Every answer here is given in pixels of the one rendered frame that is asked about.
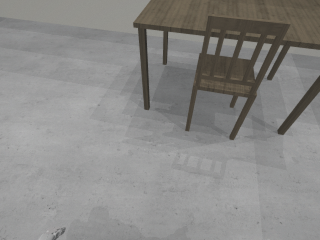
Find table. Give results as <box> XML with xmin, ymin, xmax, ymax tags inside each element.
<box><xmin>133</xmin><ymin>0</ymin><xmax>320</xmax><ymax>135</ymax></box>

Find chair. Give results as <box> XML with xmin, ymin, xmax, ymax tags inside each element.
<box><xmin>185</xmin><ymin>13</ymin><xmax>291</xmax><ymax>140</ymax></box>

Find left robot hand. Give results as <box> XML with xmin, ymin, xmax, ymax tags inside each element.
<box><xmin>38</xmin><ymin>226</ymin><xmax>66</xmax><ymax>240</ymax></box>

